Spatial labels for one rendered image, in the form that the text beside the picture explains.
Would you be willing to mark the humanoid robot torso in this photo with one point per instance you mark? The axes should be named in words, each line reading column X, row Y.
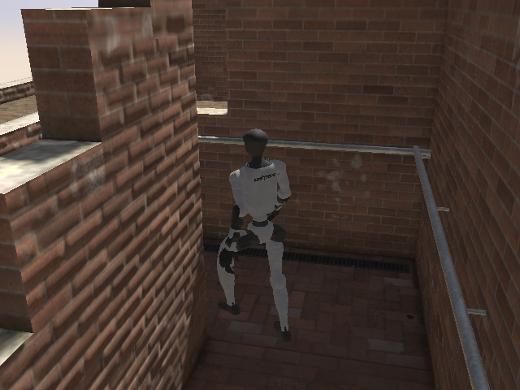
column 261, row 196

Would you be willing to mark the robot left hand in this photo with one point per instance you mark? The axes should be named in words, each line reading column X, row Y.
column 225, row 259

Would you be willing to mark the robot right hand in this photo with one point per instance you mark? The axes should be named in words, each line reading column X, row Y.
column 274, row 213

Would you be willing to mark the right robot forearm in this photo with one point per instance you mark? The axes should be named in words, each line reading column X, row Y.
column 280, row 202

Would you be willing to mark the left robot forearm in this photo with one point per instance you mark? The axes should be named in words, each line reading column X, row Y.
column 235, row 229

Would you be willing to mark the robot left upper arm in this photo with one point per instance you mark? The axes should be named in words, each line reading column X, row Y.
column 237, row 179

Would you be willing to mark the humanoid robot head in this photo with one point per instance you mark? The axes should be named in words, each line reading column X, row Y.
column 255, row 142

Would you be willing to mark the robot right upper arm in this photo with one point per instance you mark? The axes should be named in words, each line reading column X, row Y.
column 282, row 179

